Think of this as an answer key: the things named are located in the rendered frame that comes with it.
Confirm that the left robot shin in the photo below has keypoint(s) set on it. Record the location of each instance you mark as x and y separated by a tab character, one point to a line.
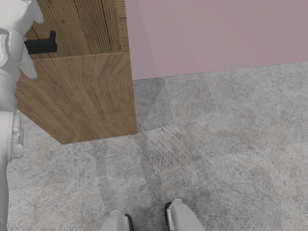
115	212

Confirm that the left robot hand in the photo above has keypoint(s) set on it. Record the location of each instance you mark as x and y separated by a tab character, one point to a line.
20	16

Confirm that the robot left thigh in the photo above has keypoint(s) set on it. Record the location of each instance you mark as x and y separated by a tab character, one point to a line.
115	223

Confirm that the handle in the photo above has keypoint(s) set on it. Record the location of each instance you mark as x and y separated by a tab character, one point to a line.
42	45

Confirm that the left robot upper arm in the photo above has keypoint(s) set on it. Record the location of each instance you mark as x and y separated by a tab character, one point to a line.
11	148

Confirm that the robot left forearm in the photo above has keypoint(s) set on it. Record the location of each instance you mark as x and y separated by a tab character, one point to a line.
11	52

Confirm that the cabinet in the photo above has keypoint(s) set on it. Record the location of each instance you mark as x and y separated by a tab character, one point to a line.
82	98

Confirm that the drawer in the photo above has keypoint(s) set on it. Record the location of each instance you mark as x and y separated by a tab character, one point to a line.
82	27

